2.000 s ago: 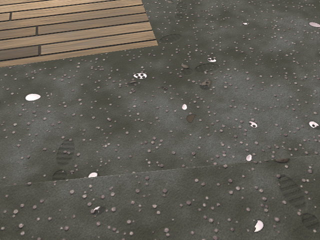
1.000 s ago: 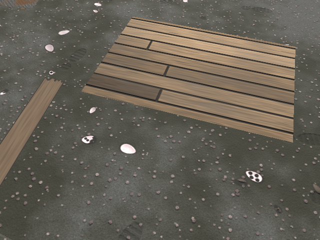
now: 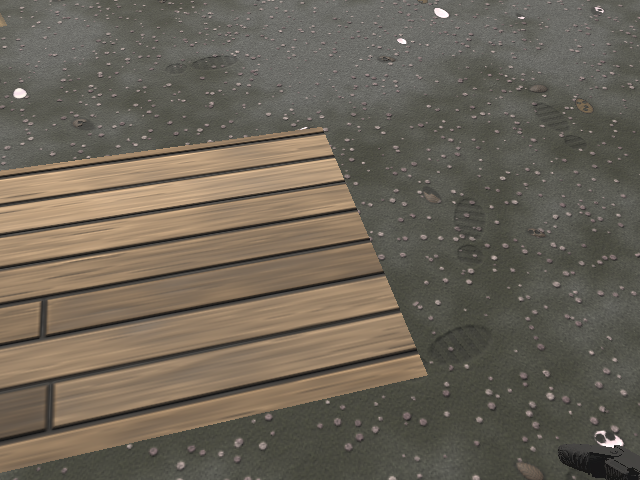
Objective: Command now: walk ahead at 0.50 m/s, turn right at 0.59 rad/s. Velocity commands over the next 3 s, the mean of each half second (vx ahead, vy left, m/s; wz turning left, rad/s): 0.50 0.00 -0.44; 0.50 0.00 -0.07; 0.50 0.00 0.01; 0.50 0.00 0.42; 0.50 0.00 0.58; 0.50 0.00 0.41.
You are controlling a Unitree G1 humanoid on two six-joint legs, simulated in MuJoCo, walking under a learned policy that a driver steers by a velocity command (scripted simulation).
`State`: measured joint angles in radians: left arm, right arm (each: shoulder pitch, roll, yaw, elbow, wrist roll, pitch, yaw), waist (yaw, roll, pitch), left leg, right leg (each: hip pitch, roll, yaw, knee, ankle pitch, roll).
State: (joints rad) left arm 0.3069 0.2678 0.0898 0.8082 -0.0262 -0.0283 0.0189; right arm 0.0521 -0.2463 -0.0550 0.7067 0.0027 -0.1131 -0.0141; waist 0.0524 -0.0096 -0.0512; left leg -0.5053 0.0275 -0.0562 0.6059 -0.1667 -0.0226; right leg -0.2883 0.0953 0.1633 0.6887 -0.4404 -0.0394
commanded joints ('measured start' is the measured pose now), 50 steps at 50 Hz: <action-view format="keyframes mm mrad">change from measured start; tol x32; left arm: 1 13 18 -12 -126 -17 -39 -8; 21 -367 7 -8 -211 4 -24 -69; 27 163 204 55 -71 23 -32 -38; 50 45 147 20 64 6 -26 -5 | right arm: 1 385 -257 -84 34 -26 -6 2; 50 140 -172 -51 69 8 11 49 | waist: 1 -133 383 -158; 21 -120 122 125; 26 37 -223 -264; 50 -136 -59 -56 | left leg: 1 689 431 -767 -311 -448 231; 8 341 239 -142 -408 -21 161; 20 477 268 86 -407 158 175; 24 459 222 176 -60 685 124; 26 -174 4 154 605 -296 17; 28 -355 44 -20 774 -332 42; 41 -131 81 50 55 276 22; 50 270 -22 109 -107 123 136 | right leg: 1 -634 -14 -18 511 -173 -24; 21 -362 -130 -202 -86 298 -24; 24 75 -35 -275 -208 339 -101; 26 704 -446 423 -264 242 -322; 34 142 -324 66 -514 507 -241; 50 284 -275 -133 -144 869 -84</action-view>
